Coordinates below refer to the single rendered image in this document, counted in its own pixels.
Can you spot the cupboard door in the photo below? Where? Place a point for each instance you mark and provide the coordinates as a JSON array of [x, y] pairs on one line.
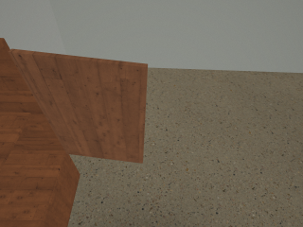
[[96, 107]]

